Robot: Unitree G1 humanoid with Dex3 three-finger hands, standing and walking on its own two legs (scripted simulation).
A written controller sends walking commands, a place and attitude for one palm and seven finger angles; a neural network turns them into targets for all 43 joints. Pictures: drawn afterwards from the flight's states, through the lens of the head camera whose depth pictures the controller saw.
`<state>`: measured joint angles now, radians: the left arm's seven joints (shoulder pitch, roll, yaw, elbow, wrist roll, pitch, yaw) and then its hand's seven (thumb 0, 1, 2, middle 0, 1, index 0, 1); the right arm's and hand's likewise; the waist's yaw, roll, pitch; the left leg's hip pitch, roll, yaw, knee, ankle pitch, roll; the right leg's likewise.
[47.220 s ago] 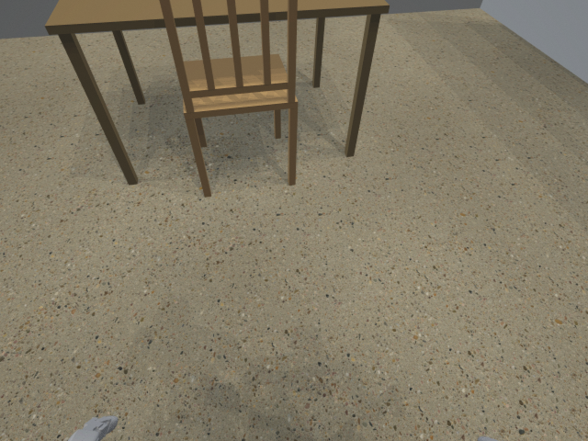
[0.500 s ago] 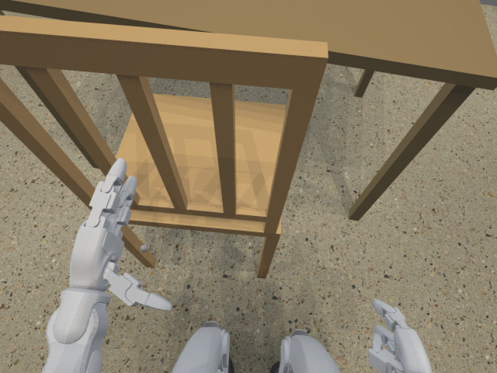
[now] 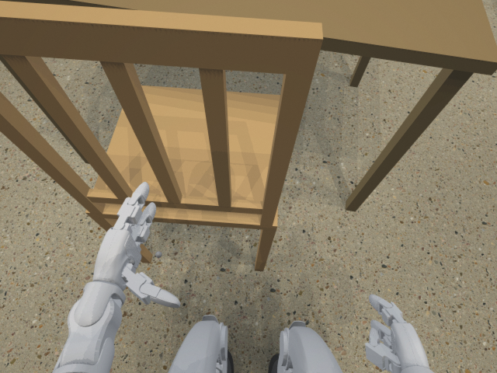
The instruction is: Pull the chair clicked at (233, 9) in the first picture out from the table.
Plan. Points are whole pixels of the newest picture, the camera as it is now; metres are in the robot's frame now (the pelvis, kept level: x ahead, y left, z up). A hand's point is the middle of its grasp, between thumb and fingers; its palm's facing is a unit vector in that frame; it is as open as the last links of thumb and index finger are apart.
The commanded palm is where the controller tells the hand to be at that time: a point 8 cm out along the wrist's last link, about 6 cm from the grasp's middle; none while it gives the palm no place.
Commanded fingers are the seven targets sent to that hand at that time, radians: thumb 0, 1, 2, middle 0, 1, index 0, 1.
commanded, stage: aim the fingers beside a spindle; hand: left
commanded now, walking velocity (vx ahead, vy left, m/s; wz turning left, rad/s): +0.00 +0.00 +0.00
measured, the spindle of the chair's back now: (154, 150) +0.44 +0.16 +0.06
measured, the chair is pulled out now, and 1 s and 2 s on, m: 0.18 0.18 0.18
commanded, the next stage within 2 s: push the fingers through the gap in 1.24 s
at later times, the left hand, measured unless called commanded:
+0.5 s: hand (140, 238) +0.29 +0.15 +0.07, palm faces -0.01 -1.00 -0.09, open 16.9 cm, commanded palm +0.28 +0.22 +0.02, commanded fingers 0.00 -0.50 0.30 -0.06 -0.08 -0.06 -0.08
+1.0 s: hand (156, 256) +0.29 +0.16 -0.02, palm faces -0.09 -1.00 +0.02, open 17.0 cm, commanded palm +0.28 +0.21 +0.02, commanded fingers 0.00 -0.50 0.30 -0.06 -0.08 -0.06 -0.08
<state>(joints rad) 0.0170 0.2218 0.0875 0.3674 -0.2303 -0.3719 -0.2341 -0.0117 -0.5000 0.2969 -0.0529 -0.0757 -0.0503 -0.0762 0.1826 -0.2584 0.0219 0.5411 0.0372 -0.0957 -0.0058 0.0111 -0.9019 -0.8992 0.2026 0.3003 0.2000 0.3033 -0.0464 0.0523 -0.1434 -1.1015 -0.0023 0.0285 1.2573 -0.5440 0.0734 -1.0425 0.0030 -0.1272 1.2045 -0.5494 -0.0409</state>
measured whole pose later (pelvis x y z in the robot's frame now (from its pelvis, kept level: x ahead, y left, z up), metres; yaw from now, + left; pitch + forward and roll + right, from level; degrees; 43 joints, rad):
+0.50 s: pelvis +0.01 -0.01 +0.01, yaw +0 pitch +21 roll -3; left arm 0.16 0.22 0.08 0.08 -0.18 -0.57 -0.11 -0.01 -0.50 0.30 -0.07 -0.08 -0.06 -0.08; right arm 0.21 -0.25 0.00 0.57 0.01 -0.13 -0.01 0.01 -0.90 -0.90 0.20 0.30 0.20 0.30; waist -0.02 0.04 -0.16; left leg -1.03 0.00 0.03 1.19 -0.53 0.06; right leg -0.98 0.01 -0.12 1.15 -0.54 -0.04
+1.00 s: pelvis +0.00 -0.01 +0.00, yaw +0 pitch +22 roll -3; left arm 0.02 0.24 0.12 0.41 -0.25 -0.37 -0.26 -0.01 -0.50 0.30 -0.05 -0.08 -0.05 -0.08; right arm 0.17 -0.26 0.02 0.55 0.04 -0.11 -0.01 0.01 -0.90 -0.90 0.20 0.30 0.20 0.30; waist -0.05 0.05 -0.14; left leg -1.09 0.00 0.02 1.25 -0.55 0.06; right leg -1.03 0.01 -0.13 1.20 -0.56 -0.05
